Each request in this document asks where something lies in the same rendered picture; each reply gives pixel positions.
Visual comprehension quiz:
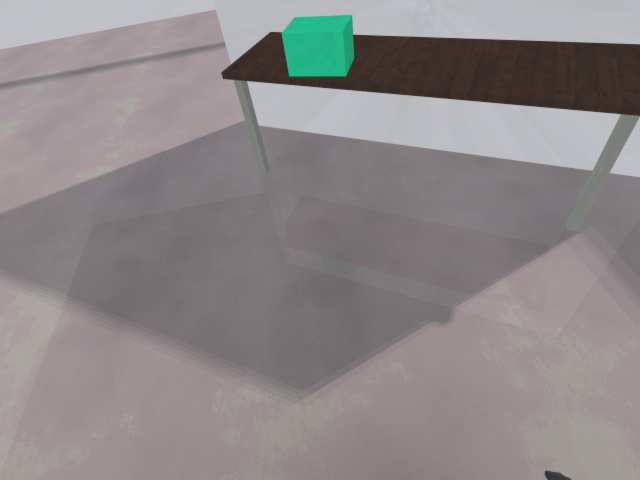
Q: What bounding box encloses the table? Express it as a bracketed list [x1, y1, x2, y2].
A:
[221, 32, 640, 232]

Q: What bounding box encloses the carton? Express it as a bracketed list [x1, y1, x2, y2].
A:
[282, 15, 354, 76]

